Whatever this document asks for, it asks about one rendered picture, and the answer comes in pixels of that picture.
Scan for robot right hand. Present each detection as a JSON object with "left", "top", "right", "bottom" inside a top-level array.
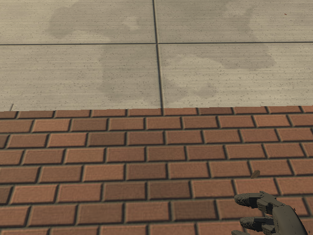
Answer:
[{"left": 231, "top": 191, "right": 310, "bottom": 235}]

